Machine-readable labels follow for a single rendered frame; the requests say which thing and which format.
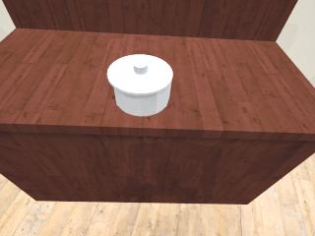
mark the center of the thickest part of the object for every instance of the pot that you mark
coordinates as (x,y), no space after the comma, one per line
(142,105)

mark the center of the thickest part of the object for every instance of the lid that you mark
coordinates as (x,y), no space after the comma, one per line
(122,76)

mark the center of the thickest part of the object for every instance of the knob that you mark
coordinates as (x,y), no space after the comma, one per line
(140,66)

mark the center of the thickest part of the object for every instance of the table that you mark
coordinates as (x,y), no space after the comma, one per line
(240,114)

